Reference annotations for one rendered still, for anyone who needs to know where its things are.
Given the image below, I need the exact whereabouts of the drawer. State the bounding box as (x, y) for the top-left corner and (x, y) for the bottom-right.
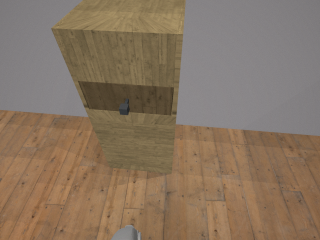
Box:
(79, 81), (174, 116)

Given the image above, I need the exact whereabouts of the handle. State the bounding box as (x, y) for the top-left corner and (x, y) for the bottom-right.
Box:
(119, 98), (130, 115)

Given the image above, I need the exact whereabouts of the cabinet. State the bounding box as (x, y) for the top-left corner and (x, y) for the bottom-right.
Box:
(51, 0), (186, 174)

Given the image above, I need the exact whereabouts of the left robot thigh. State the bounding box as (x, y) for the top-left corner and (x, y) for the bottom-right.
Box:
(111, 227), (142, 240)

